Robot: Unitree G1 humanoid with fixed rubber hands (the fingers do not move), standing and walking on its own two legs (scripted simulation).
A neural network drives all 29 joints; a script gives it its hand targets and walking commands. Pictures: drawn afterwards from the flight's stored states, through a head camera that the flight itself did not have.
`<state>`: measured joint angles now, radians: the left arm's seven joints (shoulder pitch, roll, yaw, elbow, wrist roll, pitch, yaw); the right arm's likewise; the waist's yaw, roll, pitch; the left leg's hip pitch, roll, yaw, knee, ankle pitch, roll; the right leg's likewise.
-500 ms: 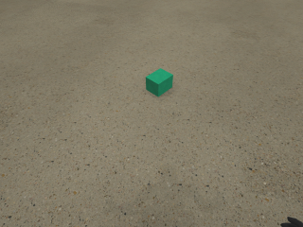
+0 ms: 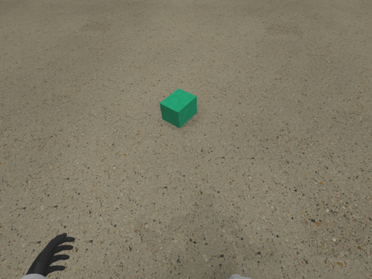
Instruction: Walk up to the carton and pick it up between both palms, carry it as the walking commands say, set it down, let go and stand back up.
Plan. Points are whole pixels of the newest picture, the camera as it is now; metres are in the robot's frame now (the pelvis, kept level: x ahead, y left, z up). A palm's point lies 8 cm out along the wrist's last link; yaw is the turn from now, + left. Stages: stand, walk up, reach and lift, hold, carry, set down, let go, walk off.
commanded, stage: walk up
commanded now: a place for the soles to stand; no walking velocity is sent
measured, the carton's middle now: (179, 107) +1.40 +0.03 -0.67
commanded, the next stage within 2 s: none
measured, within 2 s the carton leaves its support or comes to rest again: neither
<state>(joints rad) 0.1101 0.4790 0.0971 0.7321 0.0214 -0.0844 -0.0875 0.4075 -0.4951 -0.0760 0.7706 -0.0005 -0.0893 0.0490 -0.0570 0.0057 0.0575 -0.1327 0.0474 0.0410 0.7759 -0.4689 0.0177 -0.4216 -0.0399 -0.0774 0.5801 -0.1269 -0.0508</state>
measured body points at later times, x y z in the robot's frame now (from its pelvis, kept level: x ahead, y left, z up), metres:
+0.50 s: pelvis +0.23 +0.04 +0.01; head +0.24 +0.07 +0.46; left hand +0.29 +0.38 -0.10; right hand +0.38 -0.29 -0.03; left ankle +0.28 +0.15 -0.72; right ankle +0.21 -0.11 -0.66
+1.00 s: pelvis +0.44 +0.01 +0.02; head +0.45 +0.00 +0.47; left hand +0.52 +0.36 -0.05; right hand +0.54 -0.32 -0.08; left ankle +0.52 +0.16 -0.69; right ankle +0.46 -0.10 -0.72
